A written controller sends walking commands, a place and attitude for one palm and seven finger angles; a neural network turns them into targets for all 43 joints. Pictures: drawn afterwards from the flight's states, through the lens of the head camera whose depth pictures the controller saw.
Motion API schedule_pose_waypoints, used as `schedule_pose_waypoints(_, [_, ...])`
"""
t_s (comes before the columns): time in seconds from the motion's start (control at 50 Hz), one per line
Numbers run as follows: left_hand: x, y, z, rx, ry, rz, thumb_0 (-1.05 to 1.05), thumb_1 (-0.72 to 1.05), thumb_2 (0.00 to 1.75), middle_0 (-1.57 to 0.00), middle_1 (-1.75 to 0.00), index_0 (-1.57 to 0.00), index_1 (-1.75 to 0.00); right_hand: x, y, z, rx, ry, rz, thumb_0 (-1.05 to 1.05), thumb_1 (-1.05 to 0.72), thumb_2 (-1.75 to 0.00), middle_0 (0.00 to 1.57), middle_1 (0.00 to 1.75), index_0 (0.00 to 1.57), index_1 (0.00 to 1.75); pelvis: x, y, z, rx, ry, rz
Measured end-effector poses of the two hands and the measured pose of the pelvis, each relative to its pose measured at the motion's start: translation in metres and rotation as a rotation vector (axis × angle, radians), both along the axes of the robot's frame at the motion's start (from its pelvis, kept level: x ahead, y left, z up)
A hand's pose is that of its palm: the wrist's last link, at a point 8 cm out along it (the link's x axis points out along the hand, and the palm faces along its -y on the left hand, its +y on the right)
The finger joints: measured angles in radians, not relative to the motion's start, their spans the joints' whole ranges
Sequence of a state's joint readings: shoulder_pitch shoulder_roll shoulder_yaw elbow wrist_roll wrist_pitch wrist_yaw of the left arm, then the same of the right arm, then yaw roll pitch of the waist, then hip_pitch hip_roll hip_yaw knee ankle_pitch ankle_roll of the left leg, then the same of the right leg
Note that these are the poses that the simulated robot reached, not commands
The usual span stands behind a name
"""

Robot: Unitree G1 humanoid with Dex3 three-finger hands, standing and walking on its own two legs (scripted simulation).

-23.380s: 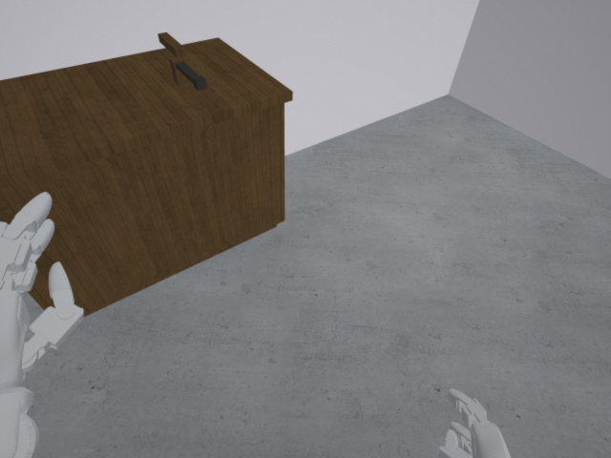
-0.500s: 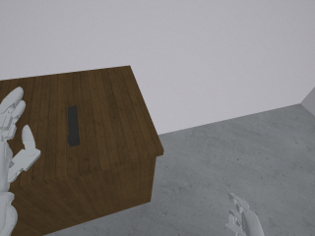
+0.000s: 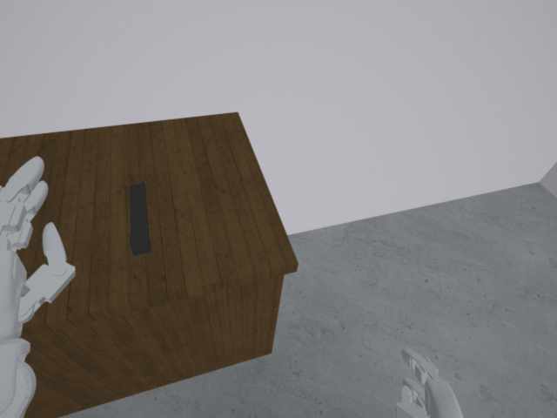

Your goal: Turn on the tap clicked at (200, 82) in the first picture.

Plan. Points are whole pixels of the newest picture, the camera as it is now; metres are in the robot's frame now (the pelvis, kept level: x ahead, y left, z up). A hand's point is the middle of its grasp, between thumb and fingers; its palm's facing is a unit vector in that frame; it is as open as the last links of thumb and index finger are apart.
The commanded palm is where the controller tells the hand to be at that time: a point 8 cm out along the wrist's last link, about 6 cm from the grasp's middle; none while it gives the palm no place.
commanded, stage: look again from close up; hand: left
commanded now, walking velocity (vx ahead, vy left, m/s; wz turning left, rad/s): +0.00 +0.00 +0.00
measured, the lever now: (140, 243) +0.37 +0.27 -0.01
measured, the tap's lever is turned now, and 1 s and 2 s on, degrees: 0 0 0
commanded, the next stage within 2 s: turn the palm inward beside the body in 0.02 s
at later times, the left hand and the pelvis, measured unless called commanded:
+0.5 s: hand (102, 302) +0.20 +0.22 +0.13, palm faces +0.47 -0.83 -0.28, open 7.4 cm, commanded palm +0.15 +0.26 +0.16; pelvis +0.00 -0.05 -0.01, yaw +3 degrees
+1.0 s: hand (101, 297) +0.20 +0.22 +0.13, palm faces +0.55 -0.80 -0.25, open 7.4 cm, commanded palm +0.15 +0.25 +0.15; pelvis +0.02 -0.06 -0.02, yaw +5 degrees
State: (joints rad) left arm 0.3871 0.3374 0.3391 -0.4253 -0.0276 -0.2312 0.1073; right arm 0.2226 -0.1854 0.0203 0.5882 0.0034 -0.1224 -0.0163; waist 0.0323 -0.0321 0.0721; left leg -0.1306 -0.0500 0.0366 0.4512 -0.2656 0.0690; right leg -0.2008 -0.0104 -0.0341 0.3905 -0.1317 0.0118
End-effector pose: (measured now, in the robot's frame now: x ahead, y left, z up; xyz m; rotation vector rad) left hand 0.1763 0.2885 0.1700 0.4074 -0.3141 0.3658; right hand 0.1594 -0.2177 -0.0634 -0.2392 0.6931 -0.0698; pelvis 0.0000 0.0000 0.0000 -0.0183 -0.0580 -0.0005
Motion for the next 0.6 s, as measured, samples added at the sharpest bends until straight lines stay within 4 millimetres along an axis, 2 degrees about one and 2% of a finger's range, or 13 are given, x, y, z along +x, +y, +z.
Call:
schedule_pose_waypoints(0.12, [-0.001,-0.005,0.004,0.013,-0.016,-0.012,0.01,0.89,0.89,-0.21,-0.3,-0.21,-0.3,-0.002,-0.005,0.0,-0.009,0.006,-0.005,0.01,-0.91,-0.9,0.2,0.3,0.2,0.3,0.0,-0.002,0.0,0.0,0.0,0.003])
schedule_pose_waypoints(0.18, [0.011,0.007,0.032,0.182,-0.077,-0.008,0.01,0.89,0.89,-0.21,-0.3,-0.21,-0.3,-0.001,-0.001,-0.006,-0.041,0.019,0.089,0.01,-0.91,-0.9,0.2,0.3,0.2,0.3,-0.003,-0.008,-0.003,0.006,0.009,0.05])
schedule_pose_waypoints(0.24, [0.02,0.023,0.048,0.066,-0.11,0.051,0.01,0.89,0.89,-0.21,-0.3,-0.21,-0.3,0.004,-0.004,-0.017,-0.005,0.031,0.114,0.01,-0.91,-0.9,0.2,0.3,0.2,0.3,-0.001,-0.011,-0.004,0.027,0.032,0.039])
schedule_pose_waypoints(0.3, [0.021,0.021,0.036,-0.084,-0.014,0.072,0.01,0.9,0.9,-0.2,-0.3,-0.21,-0.3,0.01,-0.011,-0.024,0.042,0.005,0.08,0.01,-0.91,-0.9,0.21,0.3,0.2,0.3,0.002,-0.013,-0.004,0.024,0.035,0.033])
schedule_pose_waypoints(0.38, [0.01,-0.009,-0.01,-0.099,0.203,0.061,0.01,0.9,0.9,-0.2,-0.3,-0.2,-0.3,0.019,-0.023,-0.024,0.059,-0.022,0.066,0.01,-0.91,-0.9,0.21,0.3,0.2,0.3,0.001,-0.023,-0.006,0.029,0.038,0.035])
schedule_pose_waypoints(0.44, [-0.007,-0.029,-0.034,-0.116,0.222,0.064,0.01,0.9,0.9,-0.2,-0.3,-0.2,-0.3,0.024,-0.035,-0.02,0.028,-0.034,0.078,0.01,-0.91,-0.9,0.21,0.3,0.2,0.3,-0.002,-0.036,-0.009,0.034,0.048,0.037])
schedule_pose_waypoints(0.5, [-0.022,-0.036,-0.029,-0.098,0.09,0.115,0.02,0.89,0.89,-0.21,-0.3,-0.21,-0.3,0.028,-0.046,-0.016,-0.008,-0.042,0.109,0.01,-0.91,-0.9,0.2,0.3,0.2,0.3,-0.004,-0.052,-0.012,0.03,0.053,0.048])
schedule_pose_waypoints(0.56, [-0.034,-0.034,-0.01,-0.047,-0.044,0.184,0.02,0.89,0.89,-0.21,-0.3,-0.21,-0.3,0.033,-0.056,-0.017,-0.02,-0.05,0.131,0.01,-0.91,-0.9,0.2,0.3,0.2,0.3,-0.005,-0.063,-0.015,0.021,0.054,0.067])
schedule_pose_waypoints(0.6, [-0.037,-0.032,0.001,-0.026,-0.074,0.214,0.02,0.89,0.89,-0.21,-0.3,-0.21,-0.3,0.035,-0.061,-0.021,-0.017,-0.053,0.132,0.01,-0.91,-0.9,0.2,0.3,0.2,0.3,-0.005,-0.068,-0.017,0.015,0.052,0.081])
